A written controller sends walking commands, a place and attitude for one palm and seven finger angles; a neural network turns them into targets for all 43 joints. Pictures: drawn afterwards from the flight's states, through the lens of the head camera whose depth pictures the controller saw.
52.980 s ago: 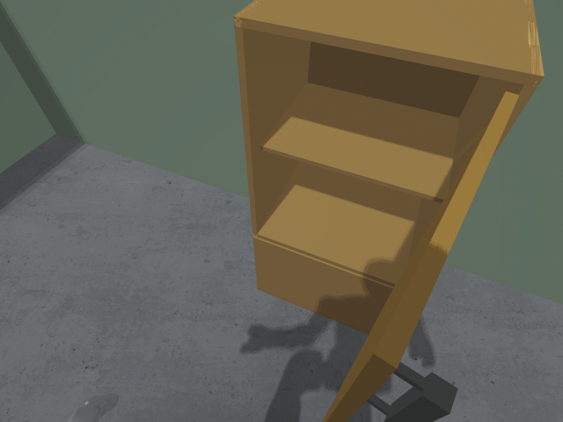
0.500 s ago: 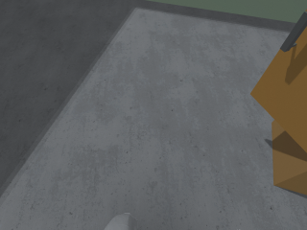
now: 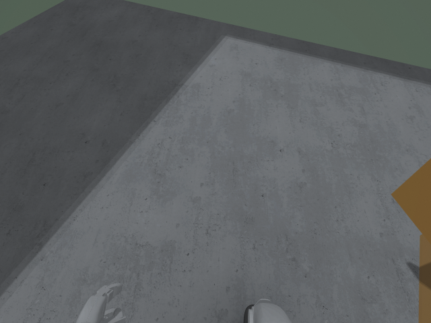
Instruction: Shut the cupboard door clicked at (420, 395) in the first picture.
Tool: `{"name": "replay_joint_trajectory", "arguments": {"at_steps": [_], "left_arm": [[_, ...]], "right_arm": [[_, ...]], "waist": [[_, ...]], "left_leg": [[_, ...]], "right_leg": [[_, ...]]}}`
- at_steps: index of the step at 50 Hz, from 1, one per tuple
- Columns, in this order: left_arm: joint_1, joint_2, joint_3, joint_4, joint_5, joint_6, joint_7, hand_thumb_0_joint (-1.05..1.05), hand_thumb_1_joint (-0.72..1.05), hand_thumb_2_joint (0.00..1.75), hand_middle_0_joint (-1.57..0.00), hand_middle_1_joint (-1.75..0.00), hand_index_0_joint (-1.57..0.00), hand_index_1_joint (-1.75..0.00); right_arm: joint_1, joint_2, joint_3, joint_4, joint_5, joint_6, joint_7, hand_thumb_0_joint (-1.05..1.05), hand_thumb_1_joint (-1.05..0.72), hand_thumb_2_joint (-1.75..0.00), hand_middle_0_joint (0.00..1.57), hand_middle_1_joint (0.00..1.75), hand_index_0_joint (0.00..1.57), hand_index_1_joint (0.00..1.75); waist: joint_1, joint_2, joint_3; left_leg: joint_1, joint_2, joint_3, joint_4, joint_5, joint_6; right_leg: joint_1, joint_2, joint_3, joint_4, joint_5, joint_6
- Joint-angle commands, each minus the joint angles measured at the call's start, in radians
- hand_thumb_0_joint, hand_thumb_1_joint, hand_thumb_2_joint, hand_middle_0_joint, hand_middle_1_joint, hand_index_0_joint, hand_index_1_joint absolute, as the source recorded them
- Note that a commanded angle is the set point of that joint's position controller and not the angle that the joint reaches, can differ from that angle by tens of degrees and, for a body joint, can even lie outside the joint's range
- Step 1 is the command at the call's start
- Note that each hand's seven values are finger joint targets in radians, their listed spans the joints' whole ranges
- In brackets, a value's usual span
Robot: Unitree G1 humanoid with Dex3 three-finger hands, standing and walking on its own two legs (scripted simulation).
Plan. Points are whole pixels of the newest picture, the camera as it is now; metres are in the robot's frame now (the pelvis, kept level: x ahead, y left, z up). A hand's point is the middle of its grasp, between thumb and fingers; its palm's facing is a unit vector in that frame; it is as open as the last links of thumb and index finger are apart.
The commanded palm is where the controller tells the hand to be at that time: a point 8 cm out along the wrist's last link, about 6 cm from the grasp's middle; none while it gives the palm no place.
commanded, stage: walk to a spot facing it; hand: left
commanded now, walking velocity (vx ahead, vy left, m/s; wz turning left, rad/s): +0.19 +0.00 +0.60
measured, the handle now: out of the picture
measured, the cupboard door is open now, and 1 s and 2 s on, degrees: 42 42 42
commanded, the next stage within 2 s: turn to face it in 0.26 s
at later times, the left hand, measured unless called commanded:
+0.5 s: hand out of the picture +0.11 +0.20 -0.18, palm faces +0.35 -0.92 -0.21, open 7.3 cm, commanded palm none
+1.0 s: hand (131, 275) +0.24 +0.20 -0.16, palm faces +0.08 -0.96 -0.27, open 7.4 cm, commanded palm none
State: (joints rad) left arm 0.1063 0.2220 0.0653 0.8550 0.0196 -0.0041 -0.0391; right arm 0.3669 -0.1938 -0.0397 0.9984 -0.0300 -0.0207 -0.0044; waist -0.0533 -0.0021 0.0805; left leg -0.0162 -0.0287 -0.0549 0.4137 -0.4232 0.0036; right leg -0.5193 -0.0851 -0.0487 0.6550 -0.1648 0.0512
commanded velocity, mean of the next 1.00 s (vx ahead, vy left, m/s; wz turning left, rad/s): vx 0.00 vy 0.00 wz -0.20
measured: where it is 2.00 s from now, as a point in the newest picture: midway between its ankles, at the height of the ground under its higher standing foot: outside the picture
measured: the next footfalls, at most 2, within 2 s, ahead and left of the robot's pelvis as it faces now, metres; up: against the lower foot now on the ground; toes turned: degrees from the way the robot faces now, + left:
right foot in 0.02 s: +0.15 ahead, -0.13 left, +0.00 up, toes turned -4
left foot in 0.48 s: +0.21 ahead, +0.12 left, +0.00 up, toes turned +23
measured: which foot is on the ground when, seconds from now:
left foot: down 0.00-0.04, up 0.06-0.46, down 0.48-0.94, up 0.96-1.00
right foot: up 0.00-0.00, down 0.02-0.48, up 0.50-0.92, down 0.94-1.00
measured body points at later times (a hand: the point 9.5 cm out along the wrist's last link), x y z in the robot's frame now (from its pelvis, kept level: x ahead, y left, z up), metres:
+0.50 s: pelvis +0.15 +0.01 -0.01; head +0.19 +0.04 +0.44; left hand +0.09 +0.24 -0.17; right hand +0.35 -0.19 -0.13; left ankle +0.17 +0.10 -0.73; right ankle +0.11 -0.13 -0.72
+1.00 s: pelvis +0.18 -0.01 -0.01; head +0.22 -0.03 +0.44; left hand +0.23 +0.25 -0.14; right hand +0.26 -0.28 -0.16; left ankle +0.16 +0.10 -0.70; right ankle +0.19 -0.11 -0.73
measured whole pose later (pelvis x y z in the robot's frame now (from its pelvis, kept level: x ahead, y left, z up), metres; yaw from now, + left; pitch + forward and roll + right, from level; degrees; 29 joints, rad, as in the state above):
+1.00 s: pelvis +0.18 -0.01 -0.01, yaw +1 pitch +0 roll +0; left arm 0.23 0.19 0.08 0.91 0.03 0.03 -0.01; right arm 0.17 -0.26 -0.08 0.95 -0.02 0.07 -0.02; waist 0.02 0.06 0.08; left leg -0.38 0.12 0.18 0.91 -0.51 -0.03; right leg -0.33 -0.01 -0.08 0.67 -0.33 -0.04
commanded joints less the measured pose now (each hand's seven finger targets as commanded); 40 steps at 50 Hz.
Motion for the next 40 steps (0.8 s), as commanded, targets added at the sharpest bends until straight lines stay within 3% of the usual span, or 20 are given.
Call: {"name": "replay_joint_trajectory", "arguments": {"at_steps": [1,2,3,4,5,6,8,15,19,21,22,23,24,25,26,27,29,31,35,40], "left_arm": [[0.365,0.258,0.070,0.021,0.018,-0.057,0.034,0.00,0.90,0.90,-0.20,-0.30,-0.20,-0.30],[0.409,0.296,0.073,0.030,0.009,-0.050,0.042,0.00,0.90,0.90,-0.20,-0.30,-0.20,-0.30],[0.323,0.236,0.061,0.012,0.002,-0.045,0.052,0.00,0.90,0.90,-0.20,-0.30,-0.20,-0.30],[0.232,0.185,0.050,-0.003,0.005,-0.043,0.054,0.00,0.90,0.90,-0.20,-0.30,-0.20,-0.30],[0.180,0.136,0.034,-0.018,0.002,-0.039,0.057,0.00,0.90,0.90,-0.20,-0.30,-0.20,-0.30],[0.127,0.103,0.025,-0.029,0.000,-0.037,0.062,0.00,0.90,0.90,-0.20,-0.30,-0.20,-0.30],[0.119,0.085,0.014,-0.027,0.004,-0.049,0.062,0.00,0.90,0.90,-0.20,-0.30,-0.20,-0.30],[0.153,0.083,0.022,-0.005,0.003,-0.042,0.068,0.00,0.90,0.90,-0.20,-0.30,-0.20,-0.30],[0.196,0.117,0.026,0.011,0.013,-0.033,0.068,0.00,0.90,0.90,-0.20,-0.30,-0.20,-0.30],[0.218,0.122,0.020,0.031,0.011,-0.034,0.070,0.00,0.90,0.90,-0.20,-0.30,-0.20,-0.30],[0.208,0.121,0.013,0.033,0.002,-0.030,0.071,0.00,0.90,0.90,-0.20,-0.30,-0.20,-0.30],[0.238,0.076,0.000,0.024,-0.010,-0.023,0.072,0.00,0.90,0.90,-0.20,-0.30,-0.20,-0.30],[0.253,0.027,-0.023,0.022,-0.024,-0.012,0.076,0.00,0.90,0.90,-0.20,-0.30,-0.20,-0.30],[0.242,0.043,-0.024,0.034,-0.015,0.000,0.085,0.00,0.90,0.90,-0.20,-0.30,-0.20,-0.30],[0.224,0.022,-0.029,0.033,-0.010,0.004,0.081,0.00,0.90,0.90,-0.20,-0.30,-0.20,-0.30],[0.218,0.021,-0.025,0.060,-0.006,0.011,0.078,0.00,0.90,0.90,-0.20,-0.30,-0.20,-0.30],[0.181,0.058,-0.005,0.076,-0.008,0.029,0.066,0.00,0.90,0.90,-0.20,-0.30,-0.20,-0.30],[0.198,0.057,0.005,0.079,-0.007,0.041,0.053,0.00,0.90,0.90,-0.20,-0.30,-0.20,-0.30],[0.189,0.032,0.024,0.062,0.004,0.062,0.036,0.00,0.90,0.90,-0.20,-0.30,-0.20,-0.30],[0.160,0.020,0.032,0.028,0.007,0.059,0.023,0.00,0.90,0.90,-0.20,-0.30,-0.20,-0.30]], "right_arm": [[-0.005,-0.124,-0.042,-0.079,0.029,-0.036,0.000,0.00,-0.90,-0.90,0.20,0.30,0.20,0.30],[0.041,-0.096,-0.038,-0.092,0.033,-0.029,-0.009,0.00,-0.90,-0.90,0.20,0.30,0.20,0.30],[0.042,-0.120,-0.042,-0.079,0.024,-0.016,-0.010,0.00,-0.90,-0.90,0.20,0.30,0.20,0.30],[0.018,-0.109,-0.044,-0.073,0.021,-0.011,-0.005,0.00,-0.90,-0.90,0.20,0.30,0.20,0.30],[-0.028,-0.107,-0.045,-0.067,0.018,-0.001,0.001,0.00,-0.90,-0.90,0.20,0.30,0.20,0.30],[-0.047,-0.090,-0.044,-0.069,0.019,0.011,0.009,0.00,-0.90,-0.90,0.20,0.30,0.20,0.30],[-0.038,-0.055,-0.033,-0.066,0.016,0.033,0.021,0.00,-0.90,-0.90,0.20,0.30,0.20,0.30],[-0.118,-0.029,-0.026,-0.106,0.008,0.061,0.033,0.00,-0.90,-0.90,0.20,0.30,0.20,0.30],[-0.215,-0.028,-0.009,-0.151,0.009,0.045,0.036,0.00,-0.90,-0.90,0.20,0.30,0.20,0.30],[-0.167,-0.032,-0.002,-0.137,0.006,0.027,0.028,0.00,-0.90,-0.90,0.20,0.30,0.20,0.30],[-0.080,-0.064,-0.008,-0.109,0.002,0.017,0.025,0.00,-0.90,-0.90,0.20,0.30,0.20,0.30],[0.000,-0.166,-0.024,-0.091,-0.008,0.003,0.016,0.00,-0.90,-0.90,0.20,0.30,0.20,0.30],[0.030,-0.237,-0.034,-0.083,0.003,0.001,-0.005,0.00,-0.90,-0.90,0.20,0.30,0.20,0.30],[-0.016,-0.229,-0.023,-0.077,0.004,0.011,-0.016,0.00,-0.90,-0.90,0.20,0.30,0.20,0.30],[-0.085,-0.196,-0.013,-0.103,0.001,0.006,-0.029,0.00,-0.90,-0.90,0.20,0.30,0.20,0.30],[-0.121,-0.189,-0.011,-0.107,0.000,-0.003,-0.037,0.00,-0.90,-0.90,0.20,0.30,0.20,0.30],[-0.159,-0.163,-0.005,-0.111,0.004,0.009,-0.043,0.00,-0.90,-0.90,0.20,0.30,0.20,0.30],[-0.193,-0.169,-0.009,-0.118,0.005,0.018,-0.044,0.00,-0.90,-0.90,0.20,0.30,0.20,0.30],[-0.218,-0.174,-0.025,-0.122,0.002,0.035,-0.036,0.00,-0.90,-0.90,0.20,0.30,0.20,0.30],[-0.217,-0.177,-0.045,-0.113,0.001,0.040,-0.030,0.00,-0.90,-0.90,0.20,0.30,0.20,0.30]], "waist": [[0.195,-0.238,-0.260],[0.172,-0.365,-0.360],[0.137,-0.298,-0.257],[0.107,-0.325,-0.209],[0.086,-0.195,-0.164],[0.053,-0.151,-0.128],[0.024,-0.126,-0.123],[0.020,-0.164,-0.087],[0.065,-0.156,-0.077],[0.052,-0.132,-0.124],[0.007,-0.077,-0.169],[-0.014,0.154,-0.259],[-0.016,0.326,-0.321],[-0.008,0.215,-0.312],[0.017,0.142,-0.207],[0.023,0.199,-0.222],[0.023,0.168,-0.165],[0.041,0.107,-0.149],[0.049,0.106,-0.082],[0.048,0.167,-0.074]], "left_leg": [[-0.463,0.011,0.000,0.506,0.208,0.046],[-0.536,-0.062,0.016,0.806,-0.192,0.023],[-0.569,0.017,-0.045,0.930,-0.132,0.029],[-0.588,0.051,-0.035,0.989,-0.058,0.020],[-0.576,0.079,-0.020,0.989,0.012,0.004],[-0.546,0.106,-0.007,0.943,0.044,-0.004],[-0.529,0.097,0.026,0.859,0.079,-0.025],[-0.560,0.105,0.117,0.617,0.139,-0.041],[-0.497,0.077,0.164,0.362,0.098,-0.017],[-0.331,0.047,0.157,0.188,0.168,0.005],[-0.147,0.045,0.157,0.072,0.391,0.013],[0.063,0.233,-0.047,0.061,0.796,0.079],[0.125,0.429,-0.238,0.032,1.174,0.205],[0.063,0.446,-0.170,0.027,1.039,0.243],[-0.006,0.428,-0.141,-0.001,0.942,0.233],[0.023,0.416,-0.131,-0.003,0.941,0.209],[-0.048,0.405,-0.046,-0.011,0.885,0.196],[-0.070,0.400,0.015,-0.021,0.779,0.189],[-0.182,0.398,0.066,-0.105,0.371,0.158],[-0.164,0.409,0.119,-0.087,0.285,0.144]], "right_leg": [[0.777,-0.235,0.288,-0.242,0.003,-0.111],[0.787,-0.441,0.540,-0.348,0.072,-0.173],[0.664,-0.420,0.494,-0.371,-0.003,-0.157],[0.561,-0.386,0.428,-0.377,0.000,-0.152],[0.471,-0.337,0.284,-0.366,0.062,-0.148],[0.395,-0.311,0.146,-0.355,0.144,-0.140],[0.362,-0.271,-0.009,-0.328,0.374,-0.128],[0.420,-0.260,-0.173,-0.307,0.532,-0.128],[0.475,-0.281,-0.162,-0.229,0.606,-0.142],[0.464,-0.264,-0.140,-0.134,0.635,-0.136],[0.384,-0.218,-0.165,-0.039,0.530,-0.101],[0.218,-0.101,-0.188,0.118,0.135,-0.035],[0.124,-0.002,-0.101,0.278,-0.508,-0.005],[0.162,-0.005,0.010,0.341,-0.564,-0.033],[0.120,-0.016,0.023,0.350,-0.498,-0.033],[0.073,-0.011,0.049,0.364,-0.461,-0.021],[0.076,-0.007,0.084,0.400,-0.387,-0.019],[0.080,0.003,0.056,0.371,-0.364,-0.016],[0.088,0.016,0.005,0.339,-0.307,-0.011],[0.093,0.031,-0.038,0.200,-0.259,-0.012]]}}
